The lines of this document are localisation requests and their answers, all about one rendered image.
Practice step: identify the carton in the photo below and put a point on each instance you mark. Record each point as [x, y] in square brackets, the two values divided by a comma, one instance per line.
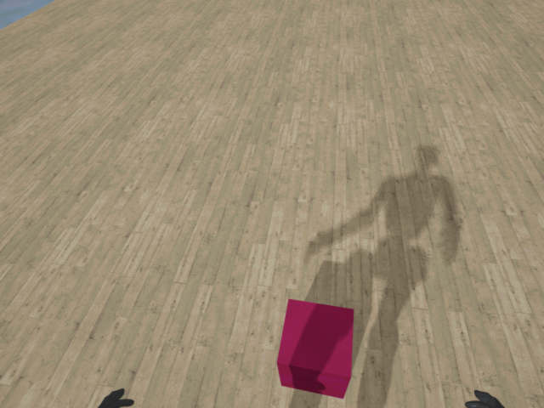
[315, 352]

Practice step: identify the robot left hand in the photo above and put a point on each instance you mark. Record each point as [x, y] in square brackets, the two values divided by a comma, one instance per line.
[113, 400]

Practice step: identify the robot right hand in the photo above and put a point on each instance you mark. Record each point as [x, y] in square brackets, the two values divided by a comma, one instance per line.
[486, 401]

